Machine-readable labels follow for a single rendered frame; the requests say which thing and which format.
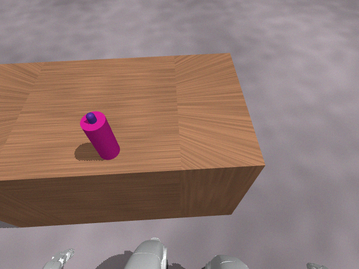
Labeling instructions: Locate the left robot hand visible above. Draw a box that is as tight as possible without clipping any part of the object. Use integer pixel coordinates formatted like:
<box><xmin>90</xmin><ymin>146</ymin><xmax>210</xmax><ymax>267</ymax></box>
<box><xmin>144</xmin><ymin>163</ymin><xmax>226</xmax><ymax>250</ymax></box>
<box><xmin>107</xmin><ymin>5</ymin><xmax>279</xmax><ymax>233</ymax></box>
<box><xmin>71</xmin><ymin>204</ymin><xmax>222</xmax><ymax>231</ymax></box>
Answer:
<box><xmin>42</xmin><ymin>249</ymin><xmax>75</xmax><ymax>269</ymax></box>

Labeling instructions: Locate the bottle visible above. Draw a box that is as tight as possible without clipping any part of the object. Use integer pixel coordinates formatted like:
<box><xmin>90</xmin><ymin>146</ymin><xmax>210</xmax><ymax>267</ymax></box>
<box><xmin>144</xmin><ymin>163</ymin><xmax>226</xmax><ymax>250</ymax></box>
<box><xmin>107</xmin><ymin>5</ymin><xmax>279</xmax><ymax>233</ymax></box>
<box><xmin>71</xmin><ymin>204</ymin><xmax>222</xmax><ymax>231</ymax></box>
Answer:
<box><xmin>80</xmin><ymin>112</ymin><xmax>120</xmax><ymax>160</ymax></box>

